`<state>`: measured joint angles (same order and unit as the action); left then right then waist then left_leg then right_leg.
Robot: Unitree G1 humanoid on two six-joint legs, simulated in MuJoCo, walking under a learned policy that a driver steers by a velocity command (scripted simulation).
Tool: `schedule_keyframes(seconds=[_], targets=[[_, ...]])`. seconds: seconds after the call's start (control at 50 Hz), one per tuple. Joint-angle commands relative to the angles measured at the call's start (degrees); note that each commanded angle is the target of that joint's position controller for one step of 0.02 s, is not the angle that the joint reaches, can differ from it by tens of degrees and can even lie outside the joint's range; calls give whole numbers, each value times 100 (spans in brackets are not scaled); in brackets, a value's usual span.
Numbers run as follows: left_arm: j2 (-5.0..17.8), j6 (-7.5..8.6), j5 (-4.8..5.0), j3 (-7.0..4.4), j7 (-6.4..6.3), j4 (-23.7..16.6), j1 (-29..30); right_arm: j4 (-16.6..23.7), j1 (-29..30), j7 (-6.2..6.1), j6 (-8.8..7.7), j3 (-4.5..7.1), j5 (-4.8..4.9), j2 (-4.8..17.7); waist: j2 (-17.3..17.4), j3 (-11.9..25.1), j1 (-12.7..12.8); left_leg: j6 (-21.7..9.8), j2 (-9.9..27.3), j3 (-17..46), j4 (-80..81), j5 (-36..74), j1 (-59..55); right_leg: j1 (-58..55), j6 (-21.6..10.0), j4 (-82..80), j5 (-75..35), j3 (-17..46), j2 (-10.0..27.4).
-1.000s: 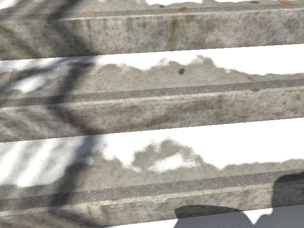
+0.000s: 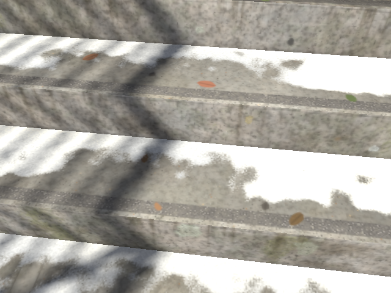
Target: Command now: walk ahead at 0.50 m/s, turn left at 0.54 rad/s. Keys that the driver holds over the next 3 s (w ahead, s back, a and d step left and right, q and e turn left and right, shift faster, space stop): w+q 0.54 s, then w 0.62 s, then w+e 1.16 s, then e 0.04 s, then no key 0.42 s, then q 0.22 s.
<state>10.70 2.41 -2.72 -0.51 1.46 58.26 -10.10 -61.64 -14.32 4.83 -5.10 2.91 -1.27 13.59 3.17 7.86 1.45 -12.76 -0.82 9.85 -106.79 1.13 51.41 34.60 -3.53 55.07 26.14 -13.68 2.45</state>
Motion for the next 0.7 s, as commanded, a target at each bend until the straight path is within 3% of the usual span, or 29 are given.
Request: schedule_keyframes(seconds=[0.02,0.04,0.08,0.12,0.16,0.18,0.22,0.24,0.26,0.28,0.3,0.32,0.34,0.36,0.38,0.42,0.44,0.46,0.48,0.5,0.52,0.54,0.56,0.58,0.6,0.62,0.64,0.66,0.7], targets=[[-659,134,-191,220,97,144,61,363,64,74,106,-242,79,-786,-101,-279,-519,-529,202,464,-1176,116,1571,-1017,-620,-3205,-1865,2079,1412],[-496,182,-210,143,129,61,225,392,26,144,109,-252,104,-761,-99,-315,-563,-448,261,195,-1071,-59,1499,-955,-684,-3516,-1783,1462,1350],[-532,280,-265,213,96,123,244,418,251,225,141,-246,36,-559,-228,-475,-599,-443,276,-27,-1064,0,1604,-882,-745,-3863,-1735,816,1060],[-408,226,-399,250,87,571,-790,551,752,271,178,-262,44,-305,-453,-496,-225,-502,182,-197,-2020,-550,2720,-1927,-893,-3923,-1835,748,1157],[-403,193,-562,320,87,916,-1635,847,1361,127,195,-405,110,-438,-304,-555,20,-682,244,-14,-1850,-726,3858,-3113,-846,-3943,-1980,766,1328],[-374,215,-599,350,81,1014,-1948,1044,1765,61,190,-460,97,-444,-332,-548,132,-706,295,-98,-1646,-862,4156,-3585,-878,-4017,-2138,754,1382],[-415,247,-701,412,65,1159,-2130,1383,2211,-18,263,-584,129,-549,-471,-706,122,-788,431,-224,-1447,-911,4458,-3870,-862,-4330,-2335,672,1456],[-395,278,-736,418,45,1158,-2151,1487,2270,-30,313,-612,151,-555,-479,-716,85,-782,513,-359,-1158,-833,4392,-3898,-839,-4466,-2421,529,1421],[-397,306,-737,440,81,1125,-2252,1673,2659,-40,366,-597,99,-384,-297,-672,195,-665,669,-646,-141,-607,4211,-3973,-858,-4692,-2208,377,1419],[-443,296,-794,476,172,1259,-2593,1870,2994,-62,508,-616,83,-410,-317,-683,281,-577,784,-696,416,-265,4095,-4033,-848,-4853,-2495,384,1567],[-431,310,-738,473,225,1245,-2682,1931,3047,-69,623,-615,54,-484,-463,-700,210,-486,822,-932,763,-120,3872,-4064,-854,-4894,-2871,179,1504],[-188,291,-475,400,380,1052,-2143,2126,3645,11,800,-664,-25,-545,-603,-928,72,-380,980,-1510,1801,-1467,2660,-3189,-858,-5555,-3339,-238,1636],[-135,319,-318,388,450,1073,-2319,2274,4004,48,902,-666,-31,-548,-631,-877,153,-256,731,-1799,1969,-2041,1787,-2654,-1005,-5609,-3803,-344,1589],[139,438,-192,338,384,859,-2245,2145,3474,130,839,-600,-48,-614,-1001,-829,-129,-55,343,-2213,1801,-2048,907,-2684,-962,-5296,-6157,-640,1652],[454,544,-215,287,373,924,-2380,2152,3196,175,796,-559,82,-587,-1093,-690,-357,-71,82,-2262,2112,-1987,431,-3008,-889,-4736,-8698,-754,1779],[1122,649,-164,45,297,649,-2100,1799,1986,107,584,-369,196,-194,-1602,-342,-823,-2,-484,-2095,3863,-2079,-698,-3984,-659,-3642,-10952,-624,1935],[1011,703,-354,11,282,519,-2199,1607,1106,-45,514,-282,209,111,-1416,588,-869,-244,-379,-1469,3558,-395,-2862,-2946,-392,-2649,-10779,-486,1649],[1008,713,-441,-29,395,473,-2158,1285,-107,-126,535,-143,280,374,-1127,1108,-1212,-310,-306,-309,4579,-662,-4817,-1394,-307,-1259,-8939,-111,1199],[715,577,-503,11,617,427,-1906,827,-1292,-244,559,-8,41,701,-316,1152,-1498,-617,196,1465,6373,-1441,-6204,478,-148,504,-4123,383,431],[532,435,-32,-78,759,250,-1571,537,-1869,-250,551,205,-153,1272,-16,1113,-1450,-707,853,3621,8013,-1988,-5515,1032,-99,3463,-2515,1665,-263],[160,403,-26,-79,704,147,-1437,308,-1692,-345,370,305,-258,1217,-76,662,-1185,-335,980,3570,8185,-2417,-4624,1515,-200,4767,-3009,2730,-324],[-108,488,-102,-19,581,28,-995,169,-1356,-344,203,158,-145,677,105,89,-907,-425,876,3134,7900,-2436,-3695,1824,-270,5692,-3022,2810,-338],[-191,512,-95,45,504,-110,-786,58,-991,-290,152,58,-44,269,131,3,-601,-561,823,3059,7833,-2110,-3494,2352,-459,6521,-2810,2852,-521],[-363,491,-64,136,416,-311,-457,-6,-457,-206,158,-80,-58,-72,-279,-106,-202,-430,767,2515,7798,-2075,-3061,2711,-703,6695,-2728,2890,-496],[-300,366,21,149,354,-485,-331,-29,-21,-88,183,-230,-266,-434,-673,-108,136,-417,770,2049,7982,-1543,-2650,2908,-884,6709,-2803,2794,-406],[-188,242,19,142,357,-472,-376,28,292,-25,165,-288,-294,-530,-706,-285,311,-378,867,1713,8204,-1366,-2329,3147,-889,7006,-2574,2559,-199],[-76,140,-15,139,346,-477,-412,128,635,-20,84,-290,-186,-479,-565,-371,535,-311,738,1059,8333,-1238,-1951,3055,-852,6705,-2129,2290,-72],[-81,135,13,168,325,-552,-345,121,647,-65,24,-293,-223,-435,-211,-492,582,-236,554,671,8493,-1330,-1692,3161,-858,7210,-1726,2101,-131],[-188,152,124,279,315,-792,152,-131,-175,-185,-7,-375,-455,-452,55,-567,314,-133,560,498,8679,-1607,-1842,3868,-978,8196,-1248,1821,-197]])
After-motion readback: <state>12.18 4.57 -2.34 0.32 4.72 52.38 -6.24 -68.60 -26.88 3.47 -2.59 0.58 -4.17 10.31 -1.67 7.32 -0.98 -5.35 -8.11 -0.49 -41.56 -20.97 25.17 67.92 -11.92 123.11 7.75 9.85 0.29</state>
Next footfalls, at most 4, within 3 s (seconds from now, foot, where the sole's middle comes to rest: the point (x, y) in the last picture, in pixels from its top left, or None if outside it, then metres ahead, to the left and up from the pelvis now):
0.42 left None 0.39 0.19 -0.54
0.90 right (187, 189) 0.70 0.08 -0.37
1.54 left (64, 74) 1.02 0.48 -0.21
2.14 right None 1.34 0.25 -0.04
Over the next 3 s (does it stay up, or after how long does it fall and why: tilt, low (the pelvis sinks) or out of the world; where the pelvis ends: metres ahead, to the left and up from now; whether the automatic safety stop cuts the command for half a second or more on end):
stays up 1.47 0.39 0.72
